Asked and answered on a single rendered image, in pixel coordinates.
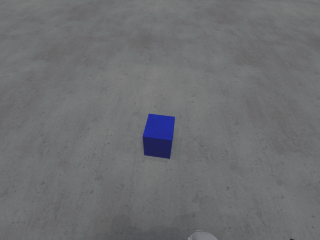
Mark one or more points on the carton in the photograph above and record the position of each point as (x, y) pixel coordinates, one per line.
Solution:
(158, 136)

